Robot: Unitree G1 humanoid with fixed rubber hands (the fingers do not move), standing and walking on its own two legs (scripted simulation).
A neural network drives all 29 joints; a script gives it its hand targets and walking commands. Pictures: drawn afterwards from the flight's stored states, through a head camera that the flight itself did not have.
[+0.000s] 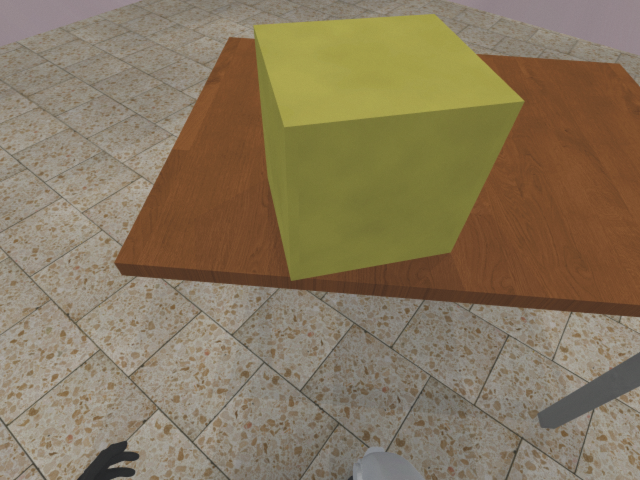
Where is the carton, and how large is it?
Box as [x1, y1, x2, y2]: [253, 14, 524, 280]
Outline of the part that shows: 434,14 253,25 267,175 291,280 450,252 524,101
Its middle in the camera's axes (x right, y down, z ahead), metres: +0.06 -0.13 +0.56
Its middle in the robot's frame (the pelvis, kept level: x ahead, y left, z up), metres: +0.53 -0.03 +0.12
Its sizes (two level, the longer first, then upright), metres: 0.257 0.231 0.262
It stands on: a table, 0.75 m high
